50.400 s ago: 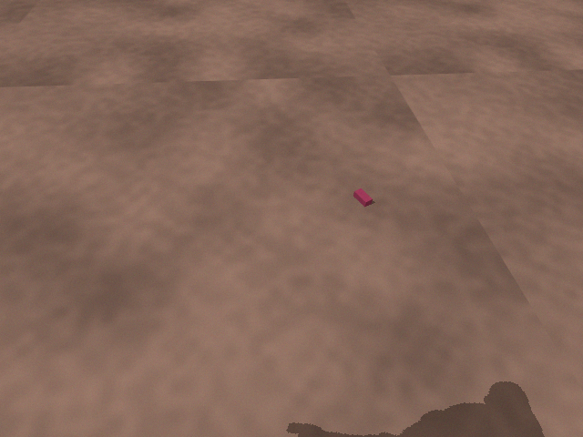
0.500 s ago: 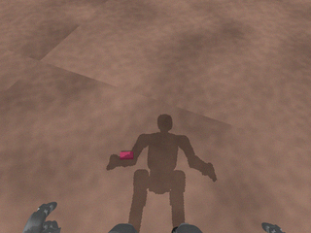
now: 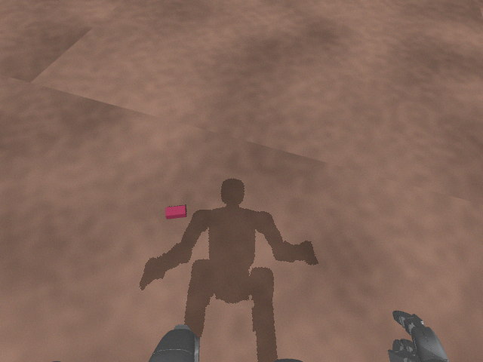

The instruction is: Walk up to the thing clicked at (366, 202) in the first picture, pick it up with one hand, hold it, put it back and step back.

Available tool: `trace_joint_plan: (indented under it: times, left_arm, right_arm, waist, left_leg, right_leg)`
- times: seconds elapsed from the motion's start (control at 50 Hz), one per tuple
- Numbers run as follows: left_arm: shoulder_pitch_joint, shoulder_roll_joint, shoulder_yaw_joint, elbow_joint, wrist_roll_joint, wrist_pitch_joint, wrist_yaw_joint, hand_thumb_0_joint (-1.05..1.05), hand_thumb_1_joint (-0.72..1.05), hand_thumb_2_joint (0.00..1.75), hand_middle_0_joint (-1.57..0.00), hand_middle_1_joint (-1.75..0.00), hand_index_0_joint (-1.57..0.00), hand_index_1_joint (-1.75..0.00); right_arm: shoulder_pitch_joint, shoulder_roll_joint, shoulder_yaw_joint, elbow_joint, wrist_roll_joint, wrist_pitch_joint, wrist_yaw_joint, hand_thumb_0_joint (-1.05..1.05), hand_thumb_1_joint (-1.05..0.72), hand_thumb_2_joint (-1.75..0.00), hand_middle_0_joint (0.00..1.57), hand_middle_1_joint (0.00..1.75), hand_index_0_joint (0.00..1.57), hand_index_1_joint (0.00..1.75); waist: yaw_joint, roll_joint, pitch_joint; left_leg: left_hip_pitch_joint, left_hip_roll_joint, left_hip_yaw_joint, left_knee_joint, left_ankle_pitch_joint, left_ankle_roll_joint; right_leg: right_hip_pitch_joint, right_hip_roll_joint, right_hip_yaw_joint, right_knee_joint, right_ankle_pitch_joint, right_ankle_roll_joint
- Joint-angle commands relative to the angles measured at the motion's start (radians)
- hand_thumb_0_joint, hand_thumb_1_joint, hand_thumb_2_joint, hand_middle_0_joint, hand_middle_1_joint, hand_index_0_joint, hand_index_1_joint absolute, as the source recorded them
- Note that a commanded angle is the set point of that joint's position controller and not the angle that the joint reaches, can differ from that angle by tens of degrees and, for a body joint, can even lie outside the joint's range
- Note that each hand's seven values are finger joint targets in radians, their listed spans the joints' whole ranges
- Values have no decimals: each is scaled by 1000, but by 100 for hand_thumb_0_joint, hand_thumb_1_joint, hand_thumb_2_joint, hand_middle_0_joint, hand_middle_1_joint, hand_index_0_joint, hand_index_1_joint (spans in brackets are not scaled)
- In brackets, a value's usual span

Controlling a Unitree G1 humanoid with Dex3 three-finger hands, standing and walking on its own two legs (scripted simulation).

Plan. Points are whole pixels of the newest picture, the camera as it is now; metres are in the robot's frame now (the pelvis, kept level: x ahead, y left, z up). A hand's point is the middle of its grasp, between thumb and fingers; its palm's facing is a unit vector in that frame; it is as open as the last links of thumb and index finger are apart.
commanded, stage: step back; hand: left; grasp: from above
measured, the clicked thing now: (175, 212) +0.73 +0.28 -0.73
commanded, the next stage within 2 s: stand in 1.98 s
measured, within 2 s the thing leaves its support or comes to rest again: neither
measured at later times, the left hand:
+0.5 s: hand out of the picture -0.03 +0.24 -0.13, palm faces +0.10 -0.94 -0.34, open 7.4 cm
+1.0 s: hand out of the picture -0.26 +0.20 -0.12, palm faces +0.11 -0.88 -0.46, open 7.4 cm
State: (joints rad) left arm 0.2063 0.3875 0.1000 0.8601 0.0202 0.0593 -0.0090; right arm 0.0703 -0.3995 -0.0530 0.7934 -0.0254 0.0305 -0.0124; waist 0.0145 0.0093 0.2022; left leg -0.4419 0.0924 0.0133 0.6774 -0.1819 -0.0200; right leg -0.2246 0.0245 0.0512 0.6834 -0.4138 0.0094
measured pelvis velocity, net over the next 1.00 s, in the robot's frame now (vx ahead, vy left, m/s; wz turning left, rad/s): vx -0.32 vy -0.09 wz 0.13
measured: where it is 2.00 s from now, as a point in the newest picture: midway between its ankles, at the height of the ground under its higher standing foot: outside the picture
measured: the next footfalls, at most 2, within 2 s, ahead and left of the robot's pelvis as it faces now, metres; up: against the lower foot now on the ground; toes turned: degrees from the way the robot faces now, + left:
left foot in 0.34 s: -0.10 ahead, +0.10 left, +0.00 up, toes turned +5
right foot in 0.70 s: -0.22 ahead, -0.20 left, +0.00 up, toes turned +5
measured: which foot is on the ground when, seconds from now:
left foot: down 0.00-0.02, up 0.04-0.32, down 0.34-0.72, up 0.74-1.00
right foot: down 0.00-0.36, up 0.38-0.68, down 0.70-1.00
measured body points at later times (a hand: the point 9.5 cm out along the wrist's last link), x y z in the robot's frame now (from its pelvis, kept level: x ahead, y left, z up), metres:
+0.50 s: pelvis -0.15 -0.03 +0.02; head -0.10 +0.00 +0.46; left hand -0.03 +0.29 -0.11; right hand -0.05 -0.33 -0.09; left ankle -0.14 +0.10 -0.71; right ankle -0.14 -0.17 -0.63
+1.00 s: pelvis -0.32 -0.09 +0.01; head -0.27 -0.11 +0.45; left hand -0.27 +0.24 -0.09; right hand -0.19 -0.39 -0.13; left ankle -0.36 +0.04 -0.68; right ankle -0.26 -0.21 -0.71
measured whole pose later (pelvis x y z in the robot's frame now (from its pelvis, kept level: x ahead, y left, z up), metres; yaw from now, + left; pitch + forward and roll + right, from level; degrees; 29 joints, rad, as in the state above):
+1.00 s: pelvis -0.32 -0.09 +0.01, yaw +7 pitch -2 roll +1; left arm 0.19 0.37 0.08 0.84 0.05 0.02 0.01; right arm 0.19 -0.41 -0.05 0.90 -0.02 0.05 -0.01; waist 0.02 0.05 0.12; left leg -0.35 -0.05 -0.08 0.91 -0.53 -0.02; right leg -0.37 -0.04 -0.03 0.69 -0.30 -0.01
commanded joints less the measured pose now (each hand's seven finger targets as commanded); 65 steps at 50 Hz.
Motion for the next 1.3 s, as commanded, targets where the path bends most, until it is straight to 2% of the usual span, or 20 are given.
trace_joint_plan:
  times: [0.0,0.02,0.1,0.24,0.3,0.34,0.36,0.38,0.44,0.58,0.66,0.7,0.72,0.74,0.8,0.94,1.02,1.08,1.14,1.28]
  left_arm:
    - [54,350,93,-102,25,-30,2,0,90,90,-20,-30,-20,-30]
    - [-28,394,96,-143,29,-31,11,0,90,90,-20,-30,-20,-30]
    - [-189,225,61,-165,25,-38,24,0,90,90,-20,-30,-20,-30]
    - [-34,204,51,-169,25,-27,45,0,90,90,-20,-30,-20,-30]
    - [-70,204,35,-188,1,-2,35,0,90,90,-20,-30,-20,-30]
    - [-47,126,17,-205,-10,5,30,0,90,90,-20,-30,-20,-30]
    - [-108,174,36,-208,-3,7,44,0,90,90,-20,-30,-20,-30]
    - [-139,209,44,-201,-1,7,45,0,90,90,-20,-30,-20,-30]
    - [-70,183,46,-157,-16,11,30,0,90,90,-20,-30,-20,-30]
    - [-50,164,26,-148,-2,-21,27,0,90,90,-20,-30,-20,-30]
    - [84,158,27,-50,3,-40,27,0,90,90,-20,-30,-20,-30]
    - [89,297,67,-52,27,-44,24,0,90,90,-20,-30,-20,-30]
    - [20,391,84,-91,27,-35,26,0,90,90,-20,-30,-20,-30]
    - [-61,393,80,-119,22,-41,34,0,90,90,-20,-30,-20,-30]
    - [-132,247,40,-111,22,-54,41,0,90,90,-20,-30,-20,-30]
    - [15,262,55,-82,35,-72,42,0,90,90,-20,-30,-20,-30]
    - [-23,252,31,-69,16,-55,26,0,90,90,-20,-30,-20,-30]
    - [-111,224,24,-52,4,-62,31,0,90,90,-20,-30,-20,-30]
    - [-27,207,25,0,-9,-73,6,0,90,90,-20,-30,-20,-30]
    - [70,172,26,82,10,-104,7,0,90,90,-20,-30,-20,-30]
  right_arm:
    - [23,-149,-53,-93,23,-1,-30,0,-90,-90,20,30,20,30]
    - [2,-208,-75,-82,14,0,-41,0,-90,-90,20,30,20,30]
    - [150,-173,-56,0,25,-8,-26,0,-90,-90,20,30,20,30]
    - [146,-147,-37,-20,6,-36,-27,0,-90,-90,20,30,20,30]
    - [235,-150,-50,23,-1,-49,-26,0,-90,-90,20,30,20,30]
    - [178,-300,-88,0,-21,-46,-25,0,-90,-90,20,30,20,30]
    - [165,-371,-95,-21,-16,-42,-23,0,-90,-90,20,30,20,30]
    - [116,-365,-100,-28,-14,-51,-34,0,-90,-90,20,30,20,30]
    - [47,-234,-58,-36,-19,-50,-39,0,-90,-90,20,30,20,30]
    - [119,-229,-64,-38,-12,-26,-32,0,-90,-90,20,30,20,30]
    - [32,-249,-60,-52,5,8,-18,0,-90,-90,20,30,20,30]
    - [34,-154,-32,-86,17,9,-17,0,-90,-90,20,30,20,30]
    - [-6,-155,-45,-108,15,9,-35,0,-90,-90,20,30,20,30]
    - [8,-195,-68,-83,19,10,-42,0,-90,-90,20,30,20,30]
    - [72,-184,-46,-14,26,7,-23,0,-90,-90,20,30,20,30]
    - [53,-169,-44,-2,-6,-20,-7,0,-90,-90,20,30,20,30]
    - [185,-164,-61,94,-11,-38,8,0,-90,-90,20,30,20,30]
    - [125,-327,-83,78,-24,-47,9,0,-90,-90,20,30,20,30]
    - [-18,-207,-47,60,-27,-61,13,0,-90,-90,20,30,20,30]
    - [38,-202,-58,81,-15,-32,29,0,-90,-90,20,30,20,30]
  waist:
    - [22,-265,-180]
    - [47,-310,-114]
    - [-66,-189,-117]
    - [31,-234,-258]
    - [-8,-160,-304]
    - [23,183,-278]
    - [-39,187,-247]
    - [-38,200,-194]
    - [21,96,-198]
    - [-43,194,-265]
    - [20,213,-350]
    - [17,-137,-282]
    - [56,-241,-230]
    - [43,-258,-165]
    - [-33,-115,-155]
    - [63,-216,-243]
    - [-3,-175,-239]
    - [-56,141,-134]
    - [29,96,-45]
    - [27,145,-132]
  left_leg:
    - [-127,-201,-68,281,-399,19]
    - [-36,-151,-150,467,-429,9]
    - [-21,-225,-163,561,-258,17]
    - [-28,-113,-67,53,-336,10]
    - [182,-113,-24,-357,54,35]
    - [374,199,-455,-304,410,170]
    - [185,326,-544,-308,389,321]
    - [86,375,-601,-337,356,362]
    - [178,157,-247,-234,470,246]
    - [419,161,-223,-145,466,274]
    - [268,84,-123,-3,339,181]
    - [-133,-108,-84,176,-169,63]
    - [-115,-180,-136,383,-446,26]
    - [-41,-126,-195,501,-447,22]
    - [-62,-200,-189,542,-312,28]
    - [-72,-107,-88,131,-371,0]
    - [321,-128,-25,-321,-204,53]
    - [146,256,-615,-490,-705,263]
    - [59,112,-318,-436,-458,201]
    - [61,58,-190,-282,-503,149]
  right_leg:
    - [-80,-350,444,-399,7,-223]
    - [-301,-465,578,-472,-36,-321]
    - [-193,-213,130,-310,271,-182]
    - [224,-276,158,-141,618,-210]
    - [162,-209,87,36,600,-138]
    - [-271,17,-35,266,-24,-37]
    - [-231,32,71,406,-257,-21]
    - [-204,-3,144,534,-238,-23]
    - [-260,69,168,640,-99,-30]
    - [-252,-4,40,198,-120,28]
    - [44,-1,-77,-296,191,-18]
    - [134,-213,307,-268,248,-111]
    - [-107,-427,484,-344,238,-290]
    - [-283,-485,567,-395,203,-335]
    - [-127,-246,166,-213,508,-201]
    - [161,-290,260,-245,58,-225]
    - [-87,-229,154,-176,-49,-138]
    - [-330,-72,9,212,-171,-19]
    - [-192,-69,17,184,-19,-26]
    - [87,11,-127,-229,61,-32]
